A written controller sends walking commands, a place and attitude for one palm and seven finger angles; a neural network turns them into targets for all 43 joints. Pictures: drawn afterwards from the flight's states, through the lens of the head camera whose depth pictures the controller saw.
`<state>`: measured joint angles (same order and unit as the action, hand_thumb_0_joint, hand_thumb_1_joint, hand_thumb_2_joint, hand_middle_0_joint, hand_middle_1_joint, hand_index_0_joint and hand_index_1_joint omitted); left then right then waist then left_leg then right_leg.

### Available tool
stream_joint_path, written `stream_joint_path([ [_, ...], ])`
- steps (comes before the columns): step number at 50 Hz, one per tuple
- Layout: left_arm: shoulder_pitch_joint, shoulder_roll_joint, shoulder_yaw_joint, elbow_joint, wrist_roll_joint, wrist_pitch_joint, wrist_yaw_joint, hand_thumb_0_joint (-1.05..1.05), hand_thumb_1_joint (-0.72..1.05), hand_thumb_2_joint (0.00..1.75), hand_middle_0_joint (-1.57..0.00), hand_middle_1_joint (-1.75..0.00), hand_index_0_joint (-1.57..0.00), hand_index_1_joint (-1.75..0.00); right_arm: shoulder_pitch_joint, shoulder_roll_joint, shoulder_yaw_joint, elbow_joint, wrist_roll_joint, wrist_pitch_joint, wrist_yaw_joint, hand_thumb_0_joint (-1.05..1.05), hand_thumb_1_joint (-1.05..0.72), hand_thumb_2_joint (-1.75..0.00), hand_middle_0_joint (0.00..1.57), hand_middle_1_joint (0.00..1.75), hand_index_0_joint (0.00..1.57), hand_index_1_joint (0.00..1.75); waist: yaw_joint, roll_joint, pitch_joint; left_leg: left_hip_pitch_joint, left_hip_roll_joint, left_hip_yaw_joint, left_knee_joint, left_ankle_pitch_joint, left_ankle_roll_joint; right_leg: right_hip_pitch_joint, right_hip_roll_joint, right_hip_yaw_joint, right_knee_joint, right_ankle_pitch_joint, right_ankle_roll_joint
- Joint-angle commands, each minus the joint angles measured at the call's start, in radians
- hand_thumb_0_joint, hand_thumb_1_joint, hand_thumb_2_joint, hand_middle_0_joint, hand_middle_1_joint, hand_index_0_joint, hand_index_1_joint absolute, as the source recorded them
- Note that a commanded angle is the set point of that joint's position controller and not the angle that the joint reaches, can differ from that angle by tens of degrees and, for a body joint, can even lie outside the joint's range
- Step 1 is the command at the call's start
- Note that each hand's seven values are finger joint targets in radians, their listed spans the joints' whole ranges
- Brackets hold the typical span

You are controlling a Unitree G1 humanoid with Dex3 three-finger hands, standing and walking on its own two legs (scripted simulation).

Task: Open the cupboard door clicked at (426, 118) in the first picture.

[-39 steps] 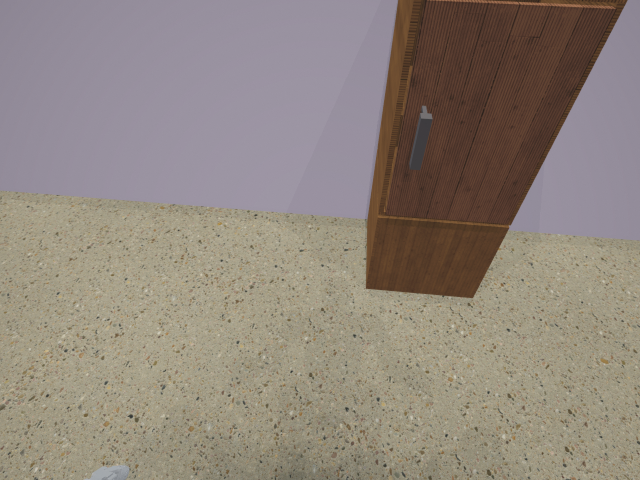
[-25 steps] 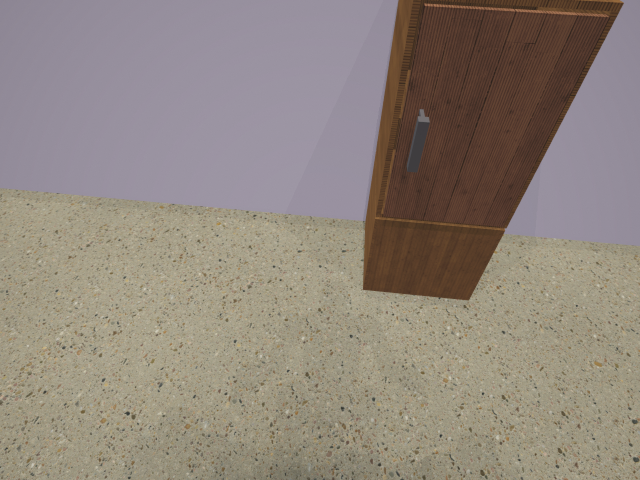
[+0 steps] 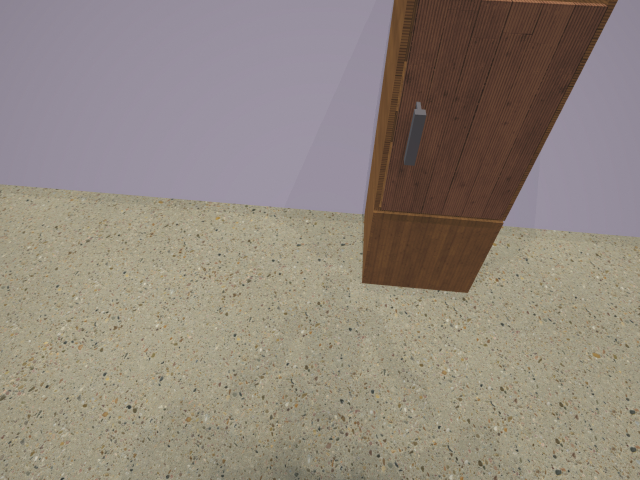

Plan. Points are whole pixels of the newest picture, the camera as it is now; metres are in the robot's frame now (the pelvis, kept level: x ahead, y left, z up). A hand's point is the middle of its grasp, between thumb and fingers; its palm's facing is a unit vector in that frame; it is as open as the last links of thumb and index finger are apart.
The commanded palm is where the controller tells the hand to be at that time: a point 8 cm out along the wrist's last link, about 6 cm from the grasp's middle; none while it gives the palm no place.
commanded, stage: stand and wait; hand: left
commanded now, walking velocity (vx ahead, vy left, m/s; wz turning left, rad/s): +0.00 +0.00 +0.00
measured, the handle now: (413, 133) +0.92 -0.19 -0.06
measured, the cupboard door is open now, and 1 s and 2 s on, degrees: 0 0 0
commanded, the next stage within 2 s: look at it before walking up in 0.04 s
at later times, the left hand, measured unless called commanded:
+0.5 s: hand out of the picture +0.08 +0.24 -0.16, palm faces -0.04 -0.94 -0.33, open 7.4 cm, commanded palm none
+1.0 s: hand out of the picture +0.08 +0.22 -0.17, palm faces -0.08 -0.95 -0.31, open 7.4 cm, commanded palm none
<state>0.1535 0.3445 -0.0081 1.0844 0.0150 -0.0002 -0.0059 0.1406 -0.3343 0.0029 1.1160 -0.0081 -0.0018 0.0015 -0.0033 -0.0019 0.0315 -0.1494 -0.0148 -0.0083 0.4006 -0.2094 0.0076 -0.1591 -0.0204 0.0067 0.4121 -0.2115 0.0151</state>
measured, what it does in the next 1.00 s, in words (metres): stands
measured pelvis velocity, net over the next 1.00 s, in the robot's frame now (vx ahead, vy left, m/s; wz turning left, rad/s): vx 0.00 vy -0.01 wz -0.09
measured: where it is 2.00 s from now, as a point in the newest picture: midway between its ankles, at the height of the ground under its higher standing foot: outside the picture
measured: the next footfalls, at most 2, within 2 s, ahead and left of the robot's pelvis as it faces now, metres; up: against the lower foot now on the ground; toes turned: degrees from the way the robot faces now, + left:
left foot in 1.72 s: +0.04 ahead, +0.11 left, +0.00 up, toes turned -28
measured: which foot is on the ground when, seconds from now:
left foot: down 0.00-1.00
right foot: down 0.00-1.00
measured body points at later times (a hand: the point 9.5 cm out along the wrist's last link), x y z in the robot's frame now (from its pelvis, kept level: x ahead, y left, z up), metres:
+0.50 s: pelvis +0.01 -0.01 +0.00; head +0.01 +0.00 +0.45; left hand +0.08 +0.29 -0.13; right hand +0.09 -0.30 -0.13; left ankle +0.01 +0.11 -0.74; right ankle +0.01 -0.13 -0.74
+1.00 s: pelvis +0.00 -0.01 -0.01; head +0.02 -0.01 +0.44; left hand +0.08 +0.27 -0.14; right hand +0.08 -0.29 -0.14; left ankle +0.01 +0.11 -0.74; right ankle +0.01 -0.13 -0.74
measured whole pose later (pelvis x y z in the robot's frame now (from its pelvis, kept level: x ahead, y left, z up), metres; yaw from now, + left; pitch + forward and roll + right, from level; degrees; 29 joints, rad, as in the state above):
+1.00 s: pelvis +0.00 -0.01 -0.01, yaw -5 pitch -2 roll +1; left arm 0.18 0.30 0.02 1.02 0.02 0.05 0.00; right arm 0.11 -0.28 -0.01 1.03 -0.01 0.02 -0.02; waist 0.02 -0.01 0.05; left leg -0.17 0.02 0.07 0.47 -0.27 -0.01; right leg -0.23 0.02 0.08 0.52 -0.25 0.00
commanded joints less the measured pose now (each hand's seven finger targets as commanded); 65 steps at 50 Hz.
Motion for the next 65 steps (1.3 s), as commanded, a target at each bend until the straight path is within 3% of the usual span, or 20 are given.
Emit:
stream_joint_path([
  [1,-0.050,0.199,0.041,-0.062,-0.004,-0.026,0.019,0.00,0.90,0.90,-0.20,-0.30,-0.20,-0.30,-0.067,-0.209,-0.041,-0.069,0.000,-0.031,-0.010,0.00,-0.90,-0.90,0.20,0.30,0.20,0.30,0.006,-0.003,-0.041,-0.022,0.126,-0.105,-0.087,0.087,0.025,0.007,-0.102,0.094,-0.085,0.062,-0.044],
  [9,-0.058,0.199,0.041,-0.064,-0.002,-0.025,0.017,0.00,0.90,0.90,-0.20,-0.30,-0.20,-0.30,-0.075,-0.206,-0.041,-0.067,-0.001,-0.030,-0.009,0.00,-0.90,-0.90,0.20,0.30,0.20,0.30,0.006,-0.010,-0.017,-0.024,0.123,-0.104,-0.102,0.061,0.023,-0.011,-0.099,0.098,-0.097,0.031,-0.041],
  [26,-0.052,0.200,0.043,-0.060,-0.003,-0.030,0.019,0.00,0.90,0.90,-0.20,-0.30,-0.20,-0.30,-0.078,-0.208,-0.040,-0.069,0.001,-0.033,-0.014,0.00,-0.90,-0.90,0.20,0.30,0.20,0.30,0.004,0.000,-0.084,0.035,0.133,-0.090,-0.081,0.188,0.019,0.041,-0.104,0.089,-0.080,0.187,-0.044],
  [39,-0.059,0.203,0.045,-0.061,-0.004,-0.028,0.018,0.00,0.90,0.90,-0.20,-0.30,-0.20,-0.30,-0.086,-0.214,-0.039,-0.067,0.000,-0.033,-0.017,0.00,-0.90,-0.90,0.20,0.30,0.20,0.30,0.006,-0.001,-0.057,0.054,0.137,-0.080,-0.092,0.198,0.015,0.032,-0.101,0.096,-0.091,0.208,-0.045],
  [40,-0.060,0.197,0.047,-0.066,-0.003,-0.022,0.018,0.00,0.90,0.90,-0.20,-0.30,-0.20,-0.30,-0.078,-0.209,-0.041,-0.069,-0.001,-0.031,-0.020,0.00,-0.90,-0.90,0.20,0.30,0.20,0.30,0.003,0.006,-0.054,0.059,0.141,-0.069,-0.079,0.199,0.013,0.018,-0.098,0.102,-0.080,0.223,-0.046],
  [43,-0.002,0.096,0.035,-0.072,-0.004,0.012,0.023,0.00,0.90,0.90,-0.20,-0.30,-0.20,-0.30,-0.007,-0.095,-0.027,-0.072,-0.003,-0.009,-0.026,0.00,-0.90,-0.90,0.20,0.30,0.20,0.30,-0.001,-0.006,-0.051,0.050,0.148,-0.018,-0.022,0.203,-0.006,-0.025,-0.090,0.112,-0.015,0.277,-0.033],
  [45,0.010,0.101,0.043,-0.095,-0.001,0.025,0.020,0.00,0.90,0.90,-0.20,-0.30,-0.20,-0.30,0.002,-0.104,-0.039,-0.096,-0.004,0.002,-0.031,0.00,-0.90,-0.90,0.20,0.30,0.20,0.30,-0.003,-0.009,-0.029,0.039,0.159,-0.006,0.003,0.168,-0.002,-0.080,-0.076,0.128,0.021,0.272,-0.036],
  [47,0.017,0.101,0.054,-0.122,0.003,0.034,0.016,0.00,0.90,0.90,-0.20,-0.30,-0.20,-0.30,0.008,-0.113,-0.053,-0.125,-0.005,0.009,-0.034,0.00,-0.90,-0.90,0.20,0.30,0.20,0.30,-0.003,0.002,-0.026,0.022,0.179,-0.009,0.014,0.126,0.008,-0.119,-0.058,0.128,0.068,0.245,-0.036],
  [50,0.027,0.081,0.062,-0.159,0.004,0.043,0.006,0.00,0.90,0.90,-0.20,-0.30,-0.20,-0.30,-0.003,-0.130,-0.071,-0.161,-0.007,0.013,-0.036,0.00,-0.90,-0.90,0.20,0.30,0.20,0.30,0.000,0.077,-0.020,-0.004,0.241,-0.046,-0.014,0.066,0.044,-0.184,-0.008,0.101,0.188,0.152,-0.025],
  [51,0.035,0.068,0.064,-0.167,0.003,0.044,0.003,0.00,0.90,0.90,-0.20,-0.30,-0.20,-0.30,-0.007,-0.137,-0.077,-0.172,-0.006,0.012,-0.036,0.00,-0.90,-0.90,0.20,0.30,0.20,0.30,0.005,0.116,-0.025,-0.016,0.282,-0.070,-0.029,0.092,0.070,-0.192,0.010,0.075,0.268,0.081,-0.019],
  [52,0.046,0.053,0.067,-0.177,0.003,0.048,0.001,0.00,0.90,0.90,-0.20,-0.30,-0.20,-0.30,-0.012,-0.137,-0.081,-0.181,-0.006,0.007,-0.035,0.00,-0.90,-0.90,0.20,0.30,0.20,0.30,0.009,0.172,-0.030,-0.023,0.336,-0.095,-0.055,0.151,0.111,-0.210,0.027,0.036,0.373,-0.113,-0.008],
  [54,0.065,0.032,0.076,-0.192,0.003,0.053,-0.003,0.00,0.90,0.90,-0.20,-0.30,-0.20,-0.30,-0.035,-0.127,-0.088,-0.202,-0.009,0.003,-0.034,0.00,-0.90,-0.90,0.20,0.30,0.20,0.30,0.022,0.199,-0.032,-0.041,0.387,-0.087,-0.044,0.270,0.161,-0.209,0.002,0.018,0.471,-0.287,0.000],
  [56,0.121,0.024,0.083,-0.190,0.005,0.047,-0.009,0.00,0.90,0.90,-0.20,-0.30,-0.20,-0.30,-0.065,-0.122,-0.093,-0.219,-0.013,0.004,-0.035,0.00,-0.90,-0.90,0.20,0.30,0.20,0.30,0.056,0.151,-0.048,-0.083,0.357,-0.008,0.071,0.289,0.118,-0.114,-0.015,0.003,0.342,-0.223,-0.009],
  [57,0.187,0.025,0.092,-0.175,0.007,0.040,-0.010,0.00,0.90,0.90,-0.20,-0.30,-0.20,-0.30,-0.084,-0.115,-0.096,-0.227,-0.011,0.010,-0.033,0.00,-0.90,-0.90,0.20,0.30,0.20,0.30,0.092,0.100,-0.053,-0.147,0.307,0.061,0.206,0.198,0.060,-0.022,-0.021,0.002,0.196,-0.066,-0.010],
  [58,0.225,0.109,0.106,-0.170,0.019,0.023,-0.001,0.00,0.90,0.90,-0.20,-0.30,-0.20,-0.30,-0.058,-0.052,-0.089,-0.241,-0.003,0.022,-0.028,0.00,-0.90,-0.90,0.20,0.30,0.20,0.30,0.096,-0.188,-0.048,-0.276,0.157,0.150,0.476,-0.099,-0.033,0.024,-0.162,0.249,-0.041,0.134,-0.046],
  [59,0.222,0.183,0.114,-0.180,0.016,0.016,0.014,0.00,0.90,0.90,-0.20,-0.30,-0.20,-0.30,-0.068,0.006,-0.076,-0.276,-0.002,0.027,-0.025,0.00,-0.90,-0.90,0.20,0.30,0.20,0.30,0.080,-0.367,-0.005,-0.436,0.039,0.088,0.683,-0.390,-0.069,-0.029,-0.347,0.588,-0.141,0.358,-0.128],
  [60,0.213,0.158,0.115,-0.188,0.007,0.023,0.024,0.00,0.90,0.90,-0.20,-0.30,-0.20,-0.30,-0.060,-0.024,-0.084,-0.271,-0.001,0.033,-0.028,0.00,-0.90,-0.90,0.20,0.30,0.20,0.30,0.074,-0.248,-0.019,-0.403,0.067,-0.024,0.741,-0.346,-0.050,-0.051,-0.338,0.518,-0.150,0.243,-0.184],
  [61,0.164,0.123,0.116,-0.202,0.005,0.021,0.028,0.00,0.90,0.90,-0.20,-0.30,-0.20,-0.30,-0.057,-0.027,-0.087,-0.260,-0.003,0.033,-0.025,0.00,-0.90,-0.90,0.20,0.30,0.20,0.30,0.055,-0.228,0.000,-0.411,0.086,-0.029,0.752,-0.277,-0.046,-0.086,-0.284,0.489,-0.166,0.132,-0.164],
  [62,0.117,0.105,0.113,-0.216,0.005,0.020,0.025,0.00,0.90,0.90,-0.20,-0.30,-0.20,-0.30,-0.053,-0.026,-0.088,-0.245,-0.003,0.030,-0.023,0.00,-0.90,-0.90,0.20,0.30,0.20,0.30,0.038,-0.174,0.006,-0.416,0.094,-0.035,0.772,-0.222,-0.051,-0.090,-0.248,0.465,-0.147,0.083,-0.171],
  [65,0.115,0.060,0.103,-0.221,-0.001,0.008,0.020,0.00,0.90,0.90,-0.20,-0.30,-0.20,-0.30,-0.026,-0.007,-0.088,-0.226,-0.008,0.027,-0.022,0.00,-0.90,-0.90,0.20,0.30,0.20,0.30,0.024,-0.104,-0.045,-0.402,0.089,-0.025,0.739,-0.131,-0.071,-0.030,-0.180,0.368,-0.100,0.203,-0.162],
])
